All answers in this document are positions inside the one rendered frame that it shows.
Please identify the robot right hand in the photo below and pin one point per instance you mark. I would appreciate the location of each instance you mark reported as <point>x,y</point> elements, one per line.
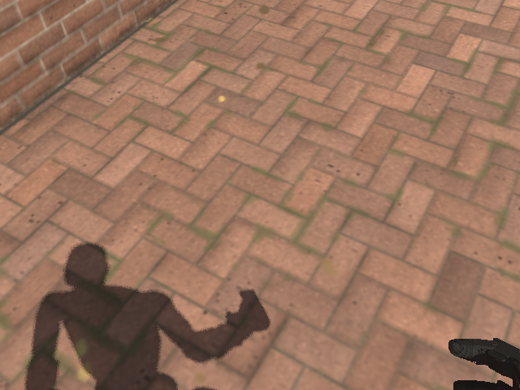
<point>498,355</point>

